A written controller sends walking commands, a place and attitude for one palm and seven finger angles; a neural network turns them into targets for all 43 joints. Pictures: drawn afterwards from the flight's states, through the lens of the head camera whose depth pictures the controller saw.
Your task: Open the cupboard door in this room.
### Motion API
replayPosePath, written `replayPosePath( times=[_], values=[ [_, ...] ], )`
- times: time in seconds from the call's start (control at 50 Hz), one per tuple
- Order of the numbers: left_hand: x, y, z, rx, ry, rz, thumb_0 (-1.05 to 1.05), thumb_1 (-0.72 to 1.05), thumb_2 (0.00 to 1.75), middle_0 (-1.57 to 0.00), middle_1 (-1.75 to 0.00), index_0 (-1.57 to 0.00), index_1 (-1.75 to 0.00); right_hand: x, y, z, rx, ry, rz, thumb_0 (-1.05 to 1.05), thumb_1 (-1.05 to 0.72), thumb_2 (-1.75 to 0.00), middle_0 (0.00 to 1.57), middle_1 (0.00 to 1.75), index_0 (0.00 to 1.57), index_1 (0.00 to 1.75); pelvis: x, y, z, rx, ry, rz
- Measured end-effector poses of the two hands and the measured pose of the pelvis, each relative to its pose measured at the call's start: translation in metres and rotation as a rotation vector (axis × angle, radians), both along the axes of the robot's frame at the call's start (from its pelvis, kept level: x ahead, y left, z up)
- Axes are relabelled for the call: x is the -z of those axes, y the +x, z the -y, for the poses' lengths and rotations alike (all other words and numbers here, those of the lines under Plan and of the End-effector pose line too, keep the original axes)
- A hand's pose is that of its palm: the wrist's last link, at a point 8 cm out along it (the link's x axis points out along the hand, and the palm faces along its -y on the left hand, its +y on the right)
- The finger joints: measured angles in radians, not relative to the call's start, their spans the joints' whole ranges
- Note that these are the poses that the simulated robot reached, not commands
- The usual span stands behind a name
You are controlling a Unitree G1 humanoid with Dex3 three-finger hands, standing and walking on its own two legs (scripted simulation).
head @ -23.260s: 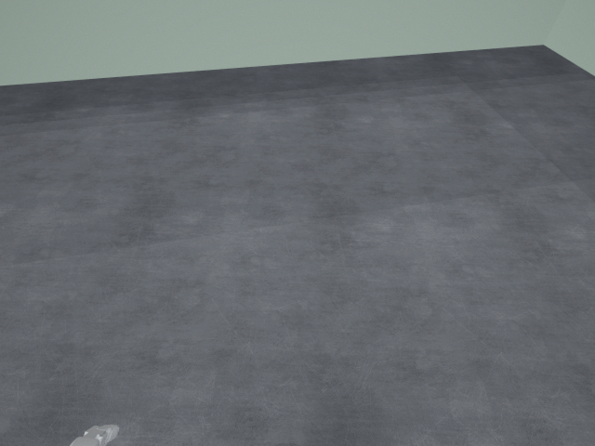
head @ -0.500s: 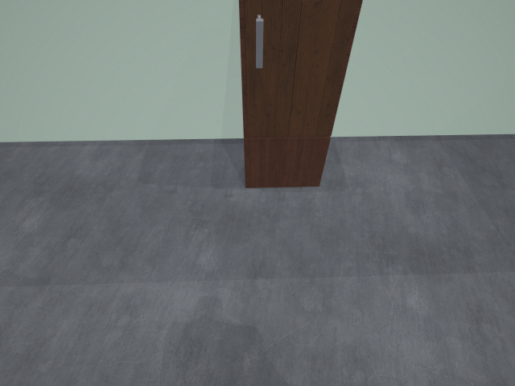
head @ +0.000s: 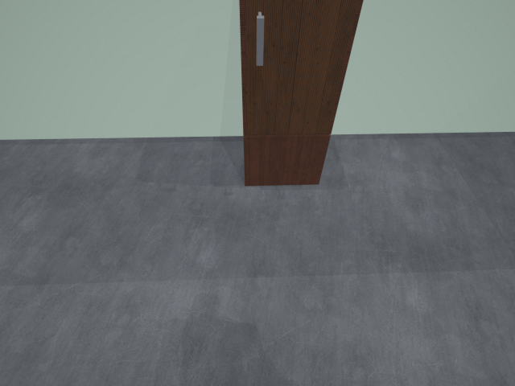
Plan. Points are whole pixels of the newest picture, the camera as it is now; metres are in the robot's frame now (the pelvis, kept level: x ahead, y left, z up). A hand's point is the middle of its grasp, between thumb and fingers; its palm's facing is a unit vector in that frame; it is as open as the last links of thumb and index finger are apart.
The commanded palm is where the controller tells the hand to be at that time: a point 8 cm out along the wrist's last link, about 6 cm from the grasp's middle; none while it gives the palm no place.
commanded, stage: walk to a spot facing it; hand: left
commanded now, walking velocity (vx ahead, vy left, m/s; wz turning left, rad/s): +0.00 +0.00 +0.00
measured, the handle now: (259, 39) +1.13 +0.06 +0.02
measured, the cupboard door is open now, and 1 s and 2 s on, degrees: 0 0 0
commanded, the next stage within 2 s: none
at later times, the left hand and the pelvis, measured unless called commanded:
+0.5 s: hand out of the picture +0.05 +0.20 -0.18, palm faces -0.13 -0.96 -0.26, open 7.4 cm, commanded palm none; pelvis -0.03 +0.00 -0.02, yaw -12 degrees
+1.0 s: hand out of the picture +0.11 +0.17 -0.17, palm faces -0.30 -0.94 -0.18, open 7.4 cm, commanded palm none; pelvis +0.11 -0.02 -0.01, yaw -25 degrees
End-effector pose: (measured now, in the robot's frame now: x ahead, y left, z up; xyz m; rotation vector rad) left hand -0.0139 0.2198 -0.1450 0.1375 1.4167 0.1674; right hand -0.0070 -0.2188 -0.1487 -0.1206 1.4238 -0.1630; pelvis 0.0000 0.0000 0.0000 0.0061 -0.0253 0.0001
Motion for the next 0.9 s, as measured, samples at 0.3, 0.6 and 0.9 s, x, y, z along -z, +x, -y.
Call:
replayPosePath(
  times=[0.3, 0.6, 0.9],
  values=[
    [0.008, 0.015, -0.024, 0.054, 0.005, -0.009, 0.00, 0.91, 0.90, -0.20, -0.30, -0.20, -0.30, 0.003, 0.006, 0.001, 0.068, -0.044, 0.062, 0.01, -0.91, -0.90, 0.20, 0.29, 0.20, 0.30, 0.008, -0.013, -0.014, 0.079, -0.009, -0.008],
    [-0.007, 0.083, -0.010, 0.226, 0.094, 0.170, 0.00, 0.91, 0.90, -0.19, -0.30, -0.20, -0.30, 0.029, -0.014, 0.045, 0.186, -0.010, 0.124, 0.01, -0.91, -0.90, 0.20, 0.29, 0.20, 0.30, 0.025, -0.022, 0.015, 0.241, 0.009, -0.017],
    [-0.017, 0.100, 0.016, 0.308, 0.016, -0.050, 0.00, 0.90, 0.90, -0.20, -0.30, -0.21, -0.30, -0.022, 0.105, 0.082, 0.238, -0.084, 0.323, 0.01, -0.91, -0.90, 0.19, 0.29, 0.19, 0.29, 0.000, 0.059, 0.026, 0.394, 0.013, -0.045]
  ],
)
